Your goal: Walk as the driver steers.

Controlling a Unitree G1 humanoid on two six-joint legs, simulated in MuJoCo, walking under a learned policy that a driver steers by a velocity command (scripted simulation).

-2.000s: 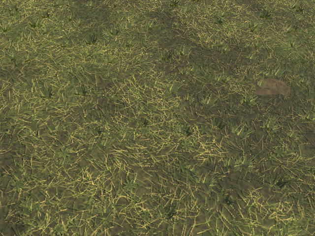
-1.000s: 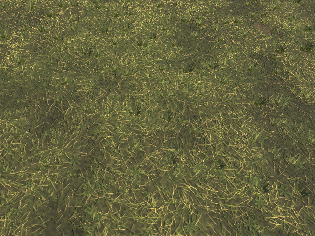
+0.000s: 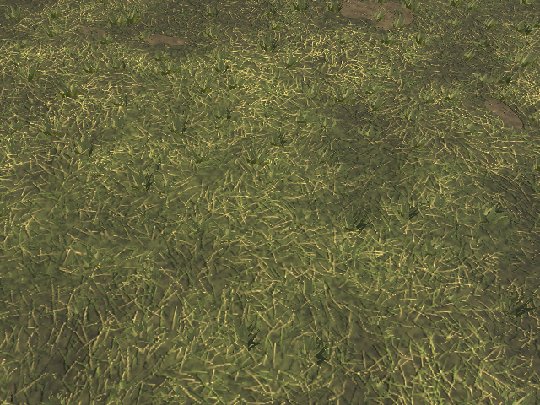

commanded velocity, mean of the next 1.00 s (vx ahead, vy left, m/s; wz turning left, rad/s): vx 0.50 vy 0.00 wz -0.47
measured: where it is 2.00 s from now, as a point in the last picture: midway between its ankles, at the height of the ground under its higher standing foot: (420, 249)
